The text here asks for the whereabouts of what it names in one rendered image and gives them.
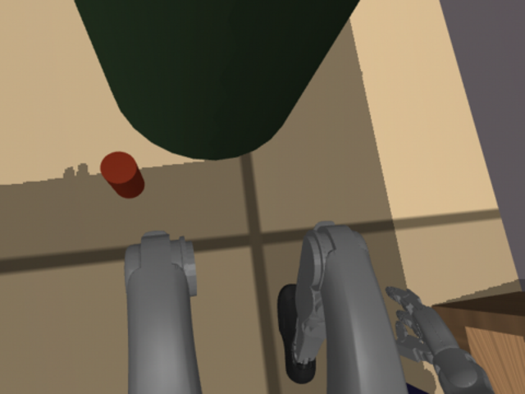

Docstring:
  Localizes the right robot hand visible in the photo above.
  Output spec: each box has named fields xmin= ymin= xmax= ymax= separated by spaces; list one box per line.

xmin=386 ymin=286 xmax=460 ymax=364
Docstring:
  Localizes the right robot arm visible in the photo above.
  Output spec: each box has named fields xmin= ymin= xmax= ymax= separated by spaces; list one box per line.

xmin=432 ymin=348 xmax=495 ymax=394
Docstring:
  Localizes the right robot foot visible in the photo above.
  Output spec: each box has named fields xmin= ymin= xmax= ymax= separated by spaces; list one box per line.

xmin=277 ymin=284 xmax=316 ymax=384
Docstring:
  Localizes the bookshelf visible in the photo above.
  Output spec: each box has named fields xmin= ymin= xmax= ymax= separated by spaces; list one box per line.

xmin=431 ymin=291 xmax=525 ymax=394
